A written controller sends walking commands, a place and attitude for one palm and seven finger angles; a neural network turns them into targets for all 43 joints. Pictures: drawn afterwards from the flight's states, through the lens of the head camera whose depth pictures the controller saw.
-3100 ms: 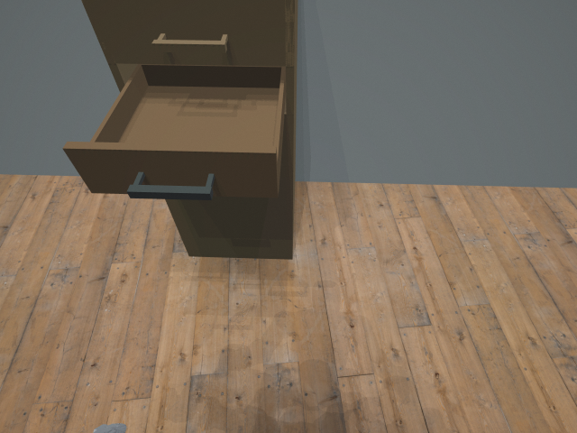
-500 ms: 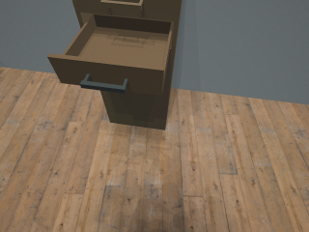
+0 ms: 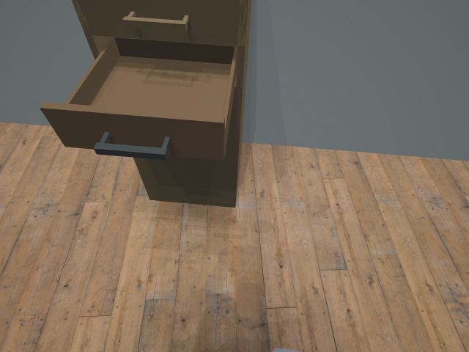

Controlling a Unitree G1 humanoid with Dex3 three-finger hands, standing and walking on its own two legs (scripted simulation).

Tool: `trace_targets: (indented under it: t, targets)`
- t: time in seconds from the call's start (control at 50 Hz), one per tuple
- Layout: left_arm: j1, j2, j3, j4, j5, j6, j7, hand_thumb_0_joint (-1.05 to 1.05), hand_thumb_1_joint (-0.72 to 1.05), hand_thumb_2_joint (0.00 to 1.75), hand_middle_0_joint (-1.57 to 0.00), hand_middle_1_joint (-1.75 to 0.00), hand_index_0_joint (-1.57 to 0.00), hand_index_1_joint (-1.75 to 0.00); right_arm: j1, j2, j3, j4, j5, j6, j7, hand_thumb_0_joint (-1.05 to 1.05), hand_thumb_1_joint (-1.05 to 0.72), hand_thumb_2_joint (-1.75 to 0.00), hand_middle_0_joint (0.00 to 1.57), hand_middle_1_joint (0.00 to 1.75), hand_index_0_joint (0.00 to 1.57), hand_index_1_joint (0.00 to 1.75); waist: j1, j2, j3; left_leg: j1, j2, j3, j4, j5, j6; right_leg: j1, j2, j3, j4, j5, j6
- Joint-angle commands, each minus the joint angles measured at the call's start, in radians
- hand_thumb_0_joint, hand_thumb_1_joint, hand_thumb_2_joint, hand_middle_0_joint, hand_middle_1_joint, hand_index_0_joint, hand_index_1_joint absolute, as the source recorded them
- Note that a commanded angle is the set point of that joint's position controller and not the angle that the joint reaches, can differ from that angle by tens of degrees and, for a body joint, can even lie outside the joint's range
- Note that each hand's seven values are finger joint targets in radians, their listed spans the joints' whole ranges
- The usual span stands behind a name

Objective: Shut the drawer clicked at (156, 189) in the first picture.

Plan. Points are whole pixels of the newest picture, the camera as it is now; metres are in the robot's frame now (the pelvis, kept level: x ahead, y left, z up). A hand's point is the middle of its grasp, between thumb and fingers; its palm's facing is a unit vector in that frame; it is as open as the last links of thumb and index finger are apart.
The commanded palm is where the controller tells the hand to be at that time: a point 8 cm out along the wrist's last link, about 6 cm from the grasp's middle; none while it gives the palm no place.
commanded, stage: take the last steps up to it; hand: left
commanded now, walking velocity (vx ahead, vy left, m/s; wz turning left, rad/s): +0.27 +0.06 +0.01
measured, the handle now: (134, 145) +0.51 +0.25 +0.01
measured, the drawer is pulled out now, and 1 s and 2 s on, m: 0.30 0.30 0.30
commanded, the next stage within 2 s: come to a stop and stand still in 0.34 s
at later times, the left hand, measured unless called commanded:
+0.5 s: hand (158, 335) +0.17 +0.16 -0.18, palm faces +0.07 -0.98 -0.20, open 7.4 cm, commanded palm none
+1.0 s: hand (147, 298) +0.23 +0.20 -0.17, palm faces +0.09 -0.95 -0.29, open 7.4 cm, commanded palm none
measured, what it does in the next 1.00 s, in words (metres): walks ahead: right foot, then left foot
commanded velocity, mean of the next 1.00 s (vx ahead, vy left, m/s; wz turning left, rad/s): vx -0.01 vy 0.03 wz -0.01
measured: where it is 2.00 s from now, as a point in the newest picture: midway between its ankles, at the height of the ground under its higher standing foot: outside the picture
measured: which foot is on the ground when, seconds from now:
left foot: down 0.00-0.08, up 0.10-0.30, down 0.32-1.00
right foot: up 0.00-0.08, down 0.10-0.32, up 0.34-0.48, down 0.50-1.00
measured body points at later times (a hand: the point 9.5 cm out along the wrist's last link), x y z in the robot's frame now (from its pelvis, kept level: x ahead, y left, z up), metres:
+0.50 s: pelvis +0.14 -0.03 -0.01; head +0.18 -0.03 +0.44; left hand +0.17 +0.21 -0.16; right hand +0.16 -0.25 -0.17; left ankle +0.13 +0.13 -0.74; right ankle +0.15 -0.12 -0.74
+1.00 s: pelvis +0.18 -0.02 +0.00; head +0.25 -0.02 +0.44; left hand +0.23 +0.25 -0.15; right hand +0.26 -0.26 -0.16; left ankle +0.13 +0.11 -0.74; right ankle +0.15 -0.13 -0.71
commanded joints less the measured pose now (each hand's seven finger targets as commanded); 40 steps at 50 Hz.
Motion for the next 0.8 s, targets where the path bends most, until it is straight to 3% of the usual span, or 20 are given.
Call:
trace_targets:
  t: [0.0,0.04,0.06,0.08,0.1,0.14,0.24,0.26,0.3,0.32,0.34,0.4,0.44,0.48,0.5,0.54,0.58,0.64,0.72,0.78]
  targets:
    - [-0.033,0.036,0.007,-0.085,-0.008,-0.052,-0.009,0.00,0.90,0.90,-0.20,-0.30,-0.20,-0.30,0.063,-0.173,-0.029,0.004,0.007,-0.007,-0.014,0.00,-0.90,-0.90,0.20,0.30,0.20,0.30,0.004,0.171,-0.055,-0.019,0.184,-0.145,-0.172,0.007,0.144,0.100,0.000,-0.079,-0.205,0.065,0.007]
    - [0.118,0.090,0.029,-0.028,-0.003,-0.057,-0.002,0.00,0.90,0.90,-0.20,-0.30,-0.20,-0.30,0.021,-0.138,-0.026,0.000,0.024,0.000,-0.012,0.00,-0.90,-0.90,0.20,0.30,0.20,0.30,0.076,0.014,-0.060,-0.228,0.048,-0.024,0.044,-0.150,0.062,0.373,-0.039,0.014,-0.437,0.094,-0.006]
    - [0.212,0.187,0.050,-0.001,0.002,-0.064,0.011,0.00,0.90,0.90,-0.20,-0.30,-0.20,-0.30,0.008,-0.073,-0.015,-0.031,0.033,-0.001,-0.003,0.00,-0.90,-0.90,0.20,0.30,0.20,0.30,0.110,-0.246,-0.038,-0.428,-0.058,0.069,0.285,-0.285,0.010,0.468,-0.283,0.378,-0.616,-0.063,-0.098]
    - [0.254,0.220,0.056,0.003,-0.004,-0.059,0.022,0.00,0.90,0.90,-0.20,-0.30,-0.20,-0.30,-0.053,-0.094,-0.021,-0.063,0.022,0.001,0.007,0.00,-0.90,-0.90,0.20,0.30,0.20,0.30,0.131,-0.200,-0.013,-0.452,-0.012,0.024,0.478,-0.360,0.014,0.412,-0.425,0.528,-0.711,-0.083,-0.188]
    - [0.195,0.230,0.058,-0.014,-0.001,-0.058,0.030,0.00,0.90,0.90,-0.20,-0.30,-0.20,-0.30,-0.043,-0.082,-0.027,-0.053,0.027,-0.004,0.008,0.00,-0.90,-0.90,0.20,0.30,0.20,0.30,0.089,-0.170,-0.010,-0.447,0.037,-0.019,0.556,-0.333,0.015,0.339,-0.421,0.525,-0.683,-0.111,-0.232]
    - [0.092,0.137,0.039,-0.033,0.000,-0.067,0.037,0.00,0.90,0.90,-0.20,-0.30,-0.20,-0.30,-0.044,-0.064,-0.028,-0.031,0.025,0.002,0.012,0.00,-0.90,-0.90,0.20,0.30,0.20,0.30,0.035,-0.169,0.028,-0.388,0.073,-0.042,0.501,-0.232,0.010,0.247,-0.337,0.313,-0.631,0.173,-0.183]
    - [0.062,0.115,0.038,-0.005,-0.014,-0.074,0.032,0.00,0.90,0.90,-0.20,-0.30,-0.20,-0.30,0.062,-0.004,-0.010,0.027,0.025,-0.009,0.017,0.00,-0.90,-0.90,0.20,0.30,0.20,0.30,-0.018,-0.053,-0.046,0.011,-0.001,0.106,0.009,0.074,-0.012,0.135,-0.200,0.073,-0.497,0.342,-0.089]
    - [0.055,0.083,0.029,-0.011,-0.015,-0.067,0.030,0.00,0.90,0.90,-0.20,-0.30,-0.20,-0.30,0.119,-0.044,-0.015,0.048,0.023,-0.018,0.009,0.00,-0.90,-0.90,0.20,0.30,0.20,0.30,-0.036,0.047,-0.059,0.129,0.025,0.061,-0.054,0.101,0.001,0.058,-0.147,0.038,-0.404,0.270,-0.056]
    - [-0.003,0.010,0.008,-0.057,-0.014,-0.062,0.029,0.00,0.90,0.90,-0.20,-0.30,-0.20,-0.30,0.286,-0.185,-0.044,0.077,0.006,-0.019,-0.014,0.00,-0.90,-0.90,0.20,0.30,0.20,0.30,-0.108,0.333,-0.122,0.272,0.364,-0.351,-0.176,0.230,0.191,-0.170,0.017,-0.099,0.038,-0.119,0.020]
    - [-0.043,-0.001,0.005,-0.092,-0.008,-0.063,0.032,0.00,0.90,0.90,-0.20,-0.30,-0.20,-0.30,0.275,-0.205,-0.046,0.064,0.003,-0.008,-0.014,0.00,-0.90,-0.90,0.20,0.30,0.20,0.30,-0.105,0.208,-0.070,0.187,0.407,-0.395,-0.183,0.126,0.258,-0.215,-0.005,-0.032,0.140,-0.191,0.010]
    - [-0.089,-0.006,0.003,-0.089,-0.004,-0.059,0.029,0.00,0.90,0.90,-0.20,-0.30,-0.20,-0.30,0.243,-0.180,-0.040,0.059,0.002,-0.012,-0.015,0.00,-0.90,-0.90,0.20,0.30,0.20,0.30,-0.095,0.253,-0.033,0.171,0.365,-0.363,-0.178,0.185,0.248,-0.261,-0.037,-0.019,0.167,-0.156,0.008]
    - [-0.042,-0.009,0.001,-0.066,-0.009,-0.059,0.012,0.00,0.90,0.90,-0.20,-0.30,-0.20,-0.30,0.104,-0.141,-0.020,0.032,0.003,-0.012,-0.020,0.00,-0.90,-0.90,0.20,0.30,0.20,0.30,-0.024,0.237,-0.043,0.024,0.259,-0.142,-0.126,0.287,0.165,-0.030,-0.051,-0.063,-0.081,-0.061,0.012]
    - [0.106,0.002,0.003,-0.003,-0.006,-0.063,0.014,0.00,0.90,0.90,-0.20,-0.30,-0.20,-0.30,0.029,-0.128,-0.015,0.019,0.021,-0.004,-0.023,0.00,-0.90,-0.90,0.20,0.30,0.20,0.30,0.043,0.070,-0.101,-0.064,0.138,-0.021,0.034,0.204,0.074,0.227,-0.018,-0.077,-0.396,0.224,0.024]
    - [0.135,0.138,0.014,0.016,-0.010,-0.064,0.038,0.00,0.90,0.90,-0.20,-0.30,-0.20,-0.30,0.008,-0.058,-0.002,-0.024,0.037,0.018,-0.012,0.00,-0.90,-0.90,0.20,0.30,0.20,0.30,0.031,-0.248,-0.071,-0.181,0.012,0.061,0.181,-0.206,-0.020,0.264,-0.335,0.251,-0.605,0.476,-0.100]
    - [0.068,0.169,0.010,-0.006,-0.004,-0.054,0.038,0.00,0.90,0.90,-0.20,-0.30,-0.20,-0.30,0.049,-0.065,-0.006,0.006,0.038,0.026,-0.008,0.00,-0.90,-0.90,0.20,0.30,0.20,0.30,0.001,-0.115,-0.059,-0.063,0.013,0.038,0.170,-0.242,-0.018,0.132,-0.342,0.227,-0.598,0.373,-0.127]
    - [-0.001,0.107,0.005,-0.008,-0.011,-0.058,0.055,0.00,0.90,0.90,-0.20,-0.30,-0.20,-0.30,0.047,-0.038,-0.003,0.040,0.033,0.044,-0.019,0.00,-0.90,-0.90,0.20,0.30,0.20,0.30,-0.019,-0.185,0.026,-0.074,0.031,0.019,0.131,-0.068,-0.019,0.159,-0.241,0.119,-0.464,0.896,-0.089]
    - [0.046,0.105,0.009,0.002,-0.014,-0.048,0.071,0.00,0.90,0.90,-0.20,-0.30,-0.20,-0.30,0.066,-0.051,-0.011,0.049,0.039,0.049,-0.026,0.00,-0.90,-0.90,0.20,0.30,0.20,0.30,-0.003,-0.148,-0.065,-0.079,0.029,0.052,0.092,0.113,-0.024,0.321,-0.213,0.055,-0.347,1.263,-0.058]
    - [0.086,0.153,0.037,-0.005,-0.015,-0.033,0.082,0.00,0.90,0.90,-0.20,-0.30,-0.20,-0.30,0.013,-0.082,-0.026,0.015,0.035,0.057,-0.030,0.00,-0.90,-0.90,0.20,0.30,0.20,0.30,0.036,-0.057,-0.131,-0.119,0.017,0.083,0.114,0.168,-0.036,0.434,-0.243,0.075,-0.286,1.401,-0.089]
    - [0.028,0.163,0.043,-0.029,-0.010,-0.017,0.082,0.00,0.90,0.90,-0.20,-0.30,-0.20,-0.30,-0.033,-0.090,-0.037,-0.024,0.036,0.071,-0.021,0.00,-0.90,-0.90,0.20,0.30,0.20,0.30,0.031,-0.100,-0.120,-0.102,0.016,0.059,0.062,0.048,-0.039,0.395,-0.268,0.091,-0.310,1.275,-0.114]
    - [-0.021,0.105,0.028,-0.074,-0.010,-0.010,0.077,0.00,0.90,0.90,-0.20,-0.30,-0.20,-0.30,0.033,-0.156,-0.050,-0.025,0.029,0.065,-0.023,0.00,-0.90,-0.90,0.20,0.30,0.20,0.30,-0.017,0.145,-0.203,0.254,0.209,-0.040,0.015,0.933,0.035,0.113,-0.096,-0.058,-0.180,0.635,0.013]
